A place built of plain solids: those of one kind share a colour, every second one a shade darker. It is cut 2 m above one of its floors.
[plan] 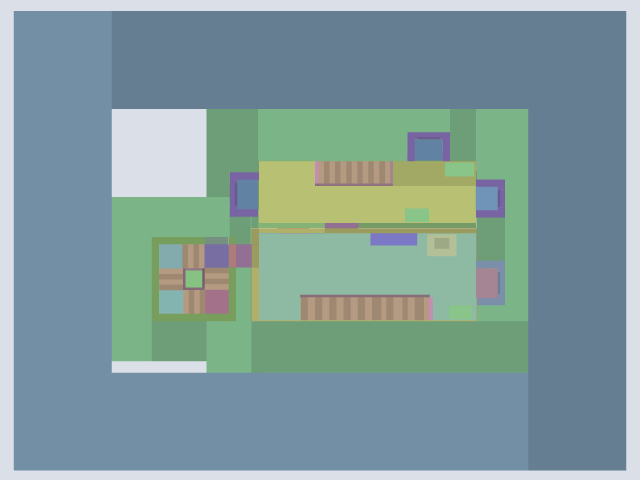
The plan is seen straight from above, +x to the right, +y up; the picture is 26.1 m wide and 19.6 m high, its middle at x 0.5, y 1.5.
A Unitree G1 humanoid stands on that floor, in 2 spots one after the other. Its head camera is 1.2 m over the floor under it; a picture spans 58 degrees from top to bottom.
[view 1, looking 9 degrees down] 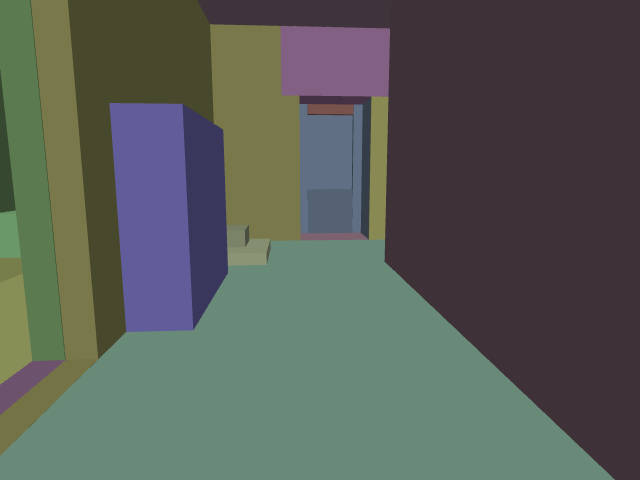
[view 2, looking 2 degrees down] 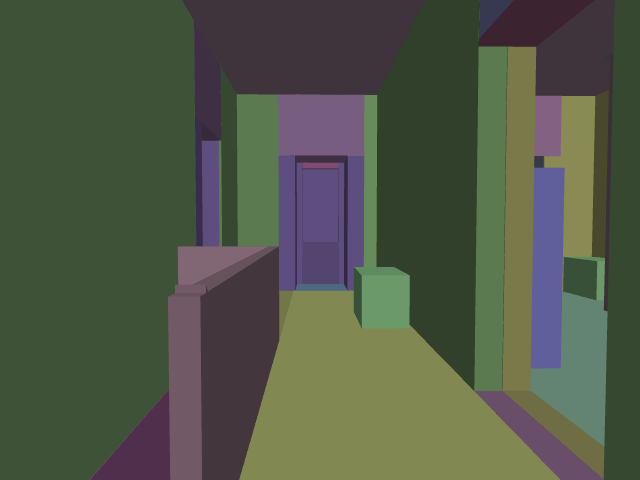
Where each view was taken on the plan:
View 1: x -0.66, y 0.53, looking -4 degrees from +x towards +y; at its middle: floor_emb_hall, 7.67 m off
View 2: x -0.99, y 3.36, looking -1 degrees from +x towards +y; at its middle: wall_emb_great_chamber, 8.86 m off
